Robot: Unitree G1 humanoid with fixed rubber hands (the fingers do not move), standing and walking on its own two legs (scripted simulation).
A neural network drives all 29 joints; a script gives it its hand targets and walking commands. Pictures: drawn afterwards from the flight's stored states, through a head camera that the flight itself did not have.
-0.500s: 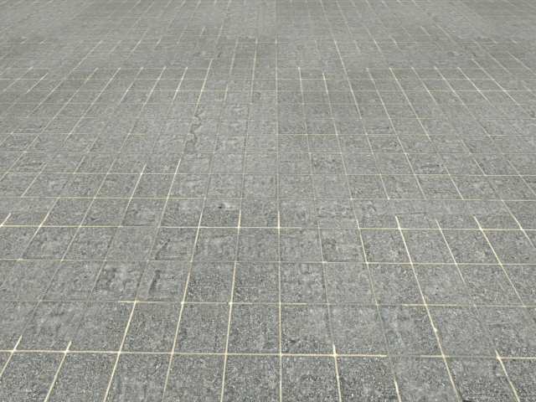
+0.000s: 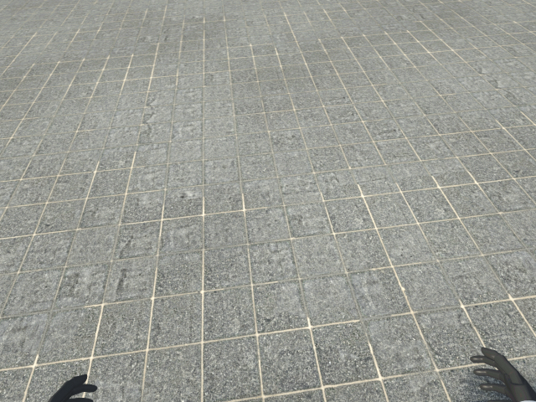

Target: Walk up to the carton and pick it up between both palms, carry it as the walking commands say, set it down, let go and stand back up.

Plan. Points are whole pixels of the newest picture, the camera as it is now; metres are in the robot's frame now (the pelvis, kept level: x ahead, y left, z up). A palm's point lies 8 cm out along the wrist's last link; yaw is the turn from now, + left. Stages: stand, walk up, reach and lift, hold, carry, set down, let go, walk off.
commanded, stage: walk up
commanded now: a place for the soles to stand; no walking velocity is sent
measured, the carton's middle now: out of the picture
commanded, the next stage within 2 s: none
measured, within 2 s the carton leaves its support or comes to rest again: neither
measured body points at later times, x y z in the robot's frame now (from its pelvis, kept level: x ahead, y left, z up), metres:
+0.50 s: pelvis -0.03 -0.04 +0.01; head +0.00 -0.01 +0.46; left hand +0.21 +0.20 -0.09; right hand -0.02 -0.43 -0.03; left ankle +0.04 +0.02 -0.73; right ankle -0.05 -0.20 -0.67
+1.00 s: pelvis -0.08 -0.12 +0.00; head -0.05 -0.14 +0.45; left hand +0.29 +0.00 -0.06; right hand -0.28 -0.43 -0.08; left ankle +0.01 -0.10 -0.73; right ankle -0.12 -0.25 -0.73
